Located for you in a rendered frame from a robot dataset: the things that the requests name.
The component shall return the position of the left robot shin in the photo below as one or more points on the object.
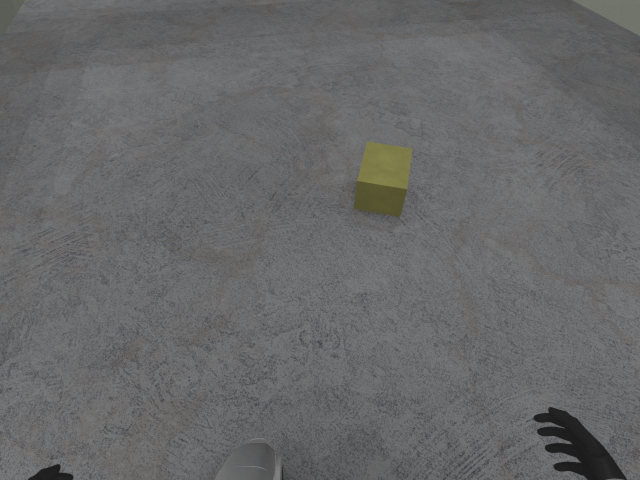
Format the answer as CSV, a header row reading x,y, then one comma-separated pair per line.
x,y
259,440

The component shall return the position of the robot left thigh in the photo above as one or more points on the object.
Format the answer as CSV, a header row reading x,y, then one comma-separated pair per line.
x,y
253,461

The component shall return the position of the right robot hand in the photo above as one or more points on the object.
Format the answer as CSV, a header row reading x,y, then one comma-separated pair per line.
x,y
596,462

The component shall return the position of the carton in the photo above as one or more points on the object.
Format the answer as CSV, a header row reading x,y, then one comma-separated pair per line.
x,y
383,179

